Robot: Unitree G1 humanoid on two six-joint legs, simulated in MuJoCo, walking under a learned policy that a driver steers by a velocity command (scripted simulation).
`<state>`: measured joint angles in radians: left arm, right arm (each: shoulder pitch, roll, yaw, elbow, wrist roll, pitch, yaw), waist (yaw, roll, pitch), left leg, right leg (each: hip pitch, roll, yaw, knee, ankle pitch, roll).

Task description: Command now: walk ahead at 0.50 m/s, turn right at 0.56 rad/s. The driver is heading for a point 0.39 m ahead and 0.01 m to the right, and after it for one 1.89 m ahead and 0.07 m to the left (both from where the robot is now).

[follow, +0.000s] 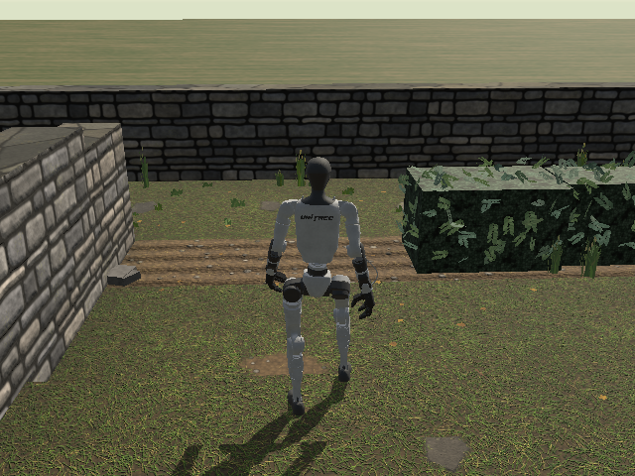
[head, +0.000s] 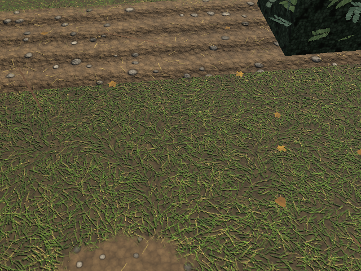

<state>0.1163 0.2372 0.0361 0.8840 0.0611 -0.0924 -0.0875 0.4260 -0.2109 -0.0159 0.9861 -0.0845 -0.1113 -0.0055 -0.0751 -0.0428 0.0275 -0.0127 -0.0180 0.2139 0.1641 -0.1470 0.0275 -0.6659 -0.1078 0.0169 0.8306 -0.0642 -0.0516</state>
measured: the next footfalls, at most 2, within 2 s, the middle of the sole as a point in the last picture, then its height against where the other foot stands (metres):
right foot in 0.20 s outside the picture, level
left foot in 0.66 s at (176, 270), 0.17 m lower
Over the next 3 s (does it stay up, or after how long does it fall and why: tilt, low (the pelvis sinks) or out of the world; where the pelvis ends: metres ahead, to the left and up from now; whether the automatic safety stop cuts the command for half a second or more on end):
stays up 1.17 -0.03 -0.19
